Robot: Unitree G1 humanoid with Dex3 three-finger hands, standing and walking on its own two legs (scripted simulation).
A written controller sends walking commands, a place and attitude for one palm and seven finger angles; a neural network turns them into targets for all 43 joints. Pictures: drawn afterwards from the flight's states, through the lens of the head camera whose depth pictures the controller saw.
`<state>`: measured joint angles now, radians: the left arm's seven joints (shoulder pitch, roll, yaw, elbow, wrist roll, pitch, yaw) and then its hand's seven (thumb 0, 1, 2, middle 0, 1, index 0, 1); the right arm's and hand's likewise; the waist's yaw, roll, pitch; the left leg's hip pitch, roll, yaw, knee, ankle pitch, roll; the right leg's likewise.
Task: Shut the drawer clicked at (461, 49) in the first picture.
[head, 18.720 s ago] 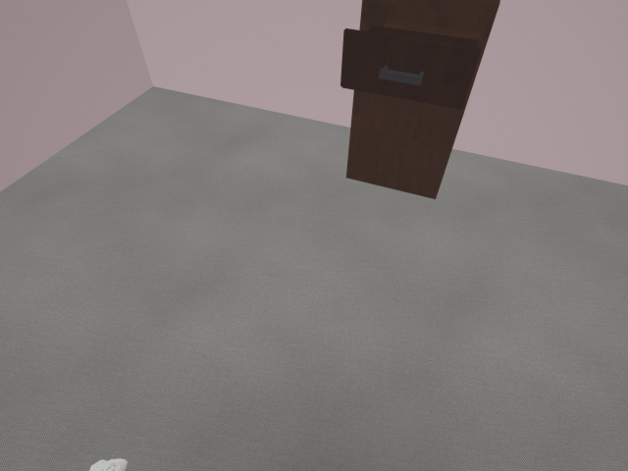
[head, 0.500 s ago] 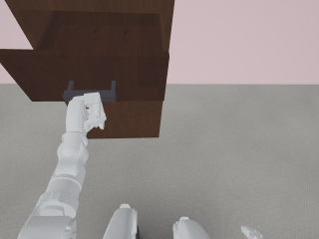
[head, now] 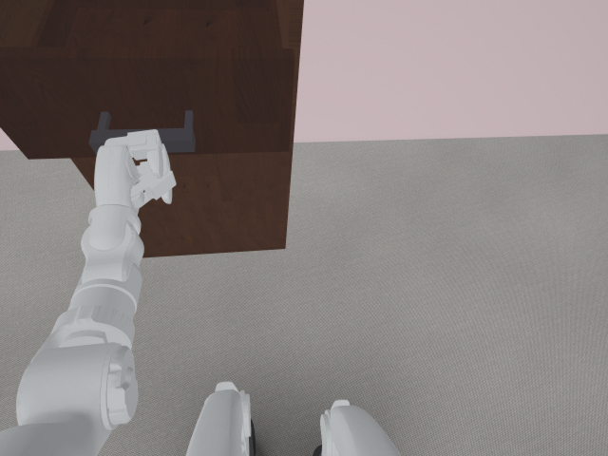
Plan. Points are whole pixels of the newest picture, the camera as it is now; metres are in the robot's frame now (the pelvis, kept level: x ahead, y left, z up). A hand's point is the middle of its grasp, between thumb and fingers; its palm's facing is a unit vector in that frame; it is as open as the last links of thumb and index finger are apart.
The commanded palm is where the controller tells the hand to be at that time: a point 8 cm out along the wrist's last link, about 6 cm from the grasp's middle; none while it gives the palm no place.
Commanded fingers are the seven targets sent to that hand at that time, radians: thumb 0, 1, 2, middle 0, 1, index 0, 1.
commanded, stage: push the drawer shut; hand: left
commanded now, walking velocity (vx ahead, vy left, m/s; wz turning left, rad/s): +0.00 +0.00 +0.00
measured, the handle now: (146, 129) +0.55 +0.20 +0.06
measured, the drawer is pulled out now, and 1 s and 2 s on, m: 0.12 0.01 0.00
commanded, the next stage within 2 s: pull the fist back off the drawer in 1.50 s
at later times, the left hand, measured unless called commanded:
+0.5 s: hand (174, 139) +0.53 +0.16 +0.06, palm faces +0.07 -1.00 -0.04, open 3.2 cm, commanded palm +0.52 +0.20 +0.06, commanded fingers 0.00 0.90 0.90 -1.40 -1.60 -1.40 -1.60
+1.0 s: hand (174, 107) +0.59 +0.17 +0.06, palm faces +0.07 -1.00 -0.03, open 3.3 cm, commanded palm +0.58 +0.19 +0.06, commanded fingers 0.00 0.90 0.90 -1.40 -1.60 -1.40 -1.60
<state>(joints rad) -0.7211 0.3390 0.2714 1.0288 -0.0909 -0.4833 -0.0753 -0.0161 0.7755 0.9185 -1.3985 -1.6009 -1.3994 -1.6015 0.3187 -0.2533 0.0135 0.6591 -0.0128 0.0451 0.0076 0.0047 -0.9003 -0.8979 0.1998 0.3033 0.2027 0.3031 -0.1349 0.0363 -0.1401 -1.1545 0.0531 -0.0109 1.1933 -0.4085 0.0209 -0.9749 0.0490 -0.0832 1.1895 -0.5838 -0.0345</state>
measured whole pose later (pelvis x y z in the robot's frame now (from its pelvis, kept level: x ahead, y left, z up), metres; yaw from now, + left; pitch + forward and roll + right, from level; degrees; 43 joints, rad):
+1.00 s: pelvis +0.00 +0.01 -0.02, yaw -2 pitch +29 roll -7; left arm -1.18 0.61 0.39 1.29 0.04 -0.35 -0.07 0.04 0.79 0.93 -1.40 -1.60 -1.40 -1.60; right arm 0.41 -0.26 0.05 0.66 -0.06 0.05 0.04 0.00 -0.90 -0.90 0.20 0.30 0.20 0.30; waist -0.26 0.06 -0.12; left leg -1.38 0.08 -0.05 1.30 -0.43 0.03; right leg -1.18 0.08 -0.11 1.25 -0.59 -0.03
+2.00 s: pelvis -0.03 +0.02 -0.04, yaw -4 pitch +31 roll -9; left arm -1.36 0.70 0.33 1.33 0.09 -0.24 -0.05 0.05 0.64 0.91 -1.40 -1.60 -1.40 -1.60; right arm 0.44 -0.25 0.10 0.66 -0.08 -0.02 0.03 0.00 -0.90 -0.90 0.20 0.30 0.20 0.30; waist -0.32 0.06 -0.10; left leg -1.50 0.07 -0.07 1.33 -0.39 0.05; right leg -1.29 0.07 -0.13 1.28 -0.55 -0.01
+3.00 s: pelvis +0.05 +0.00 +0.07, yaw +1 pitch +9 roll -1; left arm -0.16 0.31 0.15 0.32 -0.14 -0.15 -0.06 0.01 0.90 0.90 -1.40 -1.60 -1.40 -1.60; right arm 0.21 -0.27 0.01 0.53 0.05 0.07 -0.02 0.01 -0.90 -0.90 0.20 0.30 0.20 0.30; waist -0.03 0.04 -0.11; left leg -0.61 0.02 0.02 0.82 -0.36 0.02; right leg -0.44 0.04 -0.04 0.77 -0.49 -0.03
